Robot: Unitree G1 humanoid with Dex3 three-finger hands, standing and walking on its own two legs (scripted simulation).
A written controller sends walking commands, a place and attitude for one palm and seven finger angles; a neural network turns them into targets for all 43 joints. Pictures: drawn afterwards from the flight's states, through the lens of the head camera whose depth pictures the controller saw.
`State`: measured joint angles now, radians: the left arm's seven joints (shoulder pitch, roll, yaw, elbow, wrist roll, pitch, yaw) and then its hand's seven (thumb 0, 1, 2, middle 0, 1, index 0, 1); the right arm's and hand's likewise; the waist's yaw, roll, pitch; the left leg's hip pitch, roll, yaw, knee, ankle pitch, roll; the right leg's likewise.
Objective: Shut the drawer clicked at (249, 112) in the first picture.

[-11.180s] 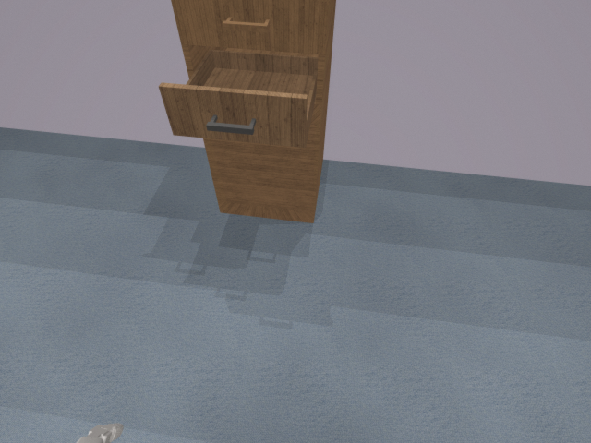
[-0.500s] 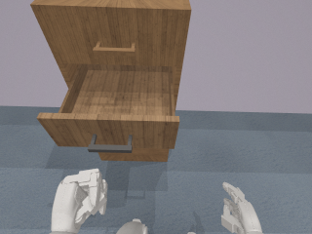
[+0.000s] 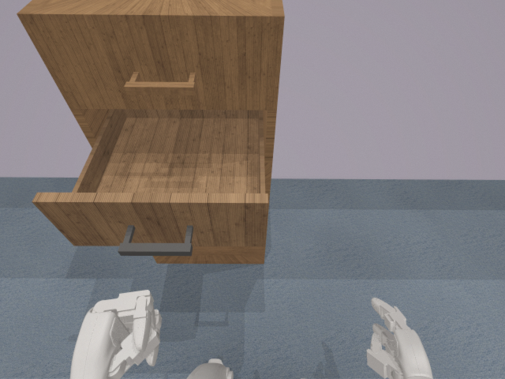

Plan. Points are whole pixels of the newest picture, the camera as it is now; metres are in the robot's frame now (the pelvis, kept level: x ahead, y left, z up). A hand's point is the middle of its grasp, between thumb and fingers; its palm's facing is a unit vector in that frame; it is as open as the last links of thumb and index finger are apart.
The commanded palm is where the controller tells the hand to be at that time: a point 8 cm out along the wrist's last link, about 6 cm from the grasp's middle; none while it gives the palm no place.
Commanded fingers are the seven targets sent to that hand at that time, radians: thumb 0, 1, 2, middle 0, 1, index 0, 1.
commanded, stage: bring the fist close to the handle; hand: left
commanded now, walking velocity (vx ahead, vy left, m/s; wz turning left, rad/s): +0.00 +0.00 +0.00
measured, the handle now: (158, 240) +0.35 +0.19 -0.01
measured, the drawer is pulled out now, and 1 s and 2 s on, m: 0.24 0.24 0.21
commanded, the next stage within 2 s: push the drawer shut in 1.26 s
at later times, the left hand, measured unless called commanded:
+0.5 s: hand (162, 308) +0.22 +0.15 +0.02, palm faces +0.06 -1.00 -0.05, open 3.3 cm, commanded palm +0.19 +0.21 +0.02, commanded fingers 0.00 0.90 0.90 -1.40 -1.60 -1.40 -1.60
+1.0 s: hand (169, 297) +0.25 +0.15 -0.01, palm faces +0.01 -1.00 +0.01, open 3.3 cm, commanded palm +0.23 +0.20 -0.01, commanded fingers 0.00 0.90 0.90 -1.40 -1.60 -1.40 -1.60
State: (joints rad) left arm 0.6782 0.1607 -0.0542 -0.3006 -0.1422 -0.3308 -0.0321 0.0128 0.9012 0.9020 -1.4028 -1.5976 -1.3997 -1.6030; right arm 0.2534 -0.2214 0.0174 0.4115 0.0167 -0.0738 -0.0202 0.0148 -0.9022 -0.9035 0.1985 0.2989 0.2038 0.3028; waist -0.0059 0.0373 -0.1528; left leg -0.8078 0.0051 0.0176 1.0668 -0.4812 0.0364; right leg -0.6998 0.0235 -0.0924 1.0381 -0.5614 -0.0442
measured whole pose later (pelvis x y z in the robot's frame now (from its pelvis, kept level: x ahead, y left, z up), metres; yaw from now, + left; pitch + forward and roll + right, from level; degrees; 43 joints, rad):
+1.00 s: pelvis -0.02 +0.01 -0.05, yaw -1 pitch +21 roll -3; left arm 0.23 0.16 0.01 0.05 -0.16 -0.44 -0.03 0.02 0.90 0.90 -1.40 -1.60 -1.40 -1.60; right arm 0.19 -0.22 0.02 0.50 -0.01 -0.05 0.00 0.01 -0.90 -0.90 0.20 0.30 0.20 0.30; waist -0.02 0.03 -0.18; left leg -1.14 0.01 0.02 1.30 -0.53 0.06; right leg -1.03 0.02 -0.09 1.27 -0.61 -0.03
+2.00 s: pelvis -0.02 +0.00 -0.04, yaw -1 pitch +21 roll -2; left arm -0.05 0.19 0.07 0.33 -0.15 -0.47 -0.01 -0.03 0.90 0.95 -1.40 -1.60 -1.40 -1.60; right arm 0.20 -0.25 0.01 0.57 0.00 0.00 -0.01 0.01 -0.90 -0.90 0.20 0.30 0.20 0.30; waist -0.04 0.03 -0.17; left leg -1.13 0.02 0.01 1.27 -0.51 0.04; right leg -1.02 0.03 -0.11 1.25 -0.60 -0.05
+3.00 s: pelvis -0.02 +0.01 -0.05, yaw -3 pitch +26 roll -3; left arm -0.69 0.31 0.29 0.97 -0.09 -0.52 -0.04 -0.06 0.85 0.91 -1.40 -1.60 -1.40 -1.60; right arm 0.28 -0.25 0.02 0.63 -0.03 0.07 0.02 0.01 -0.90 -0.90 0.20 0.30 0.20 0.30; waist -0.13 0.03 -0.16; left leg -1.22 0.03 0.03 1.27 -0.50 0.06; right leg -1.12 0.03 -0.08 1.24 -0.58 -0.03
